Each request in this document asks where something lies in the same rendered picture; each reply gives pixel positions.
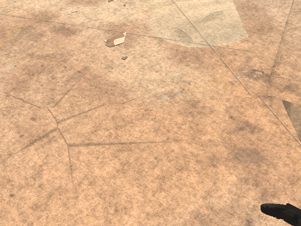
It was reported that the robot right hand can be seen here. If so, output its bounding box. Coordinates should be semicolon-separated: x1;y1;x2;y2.
261;203;301;226

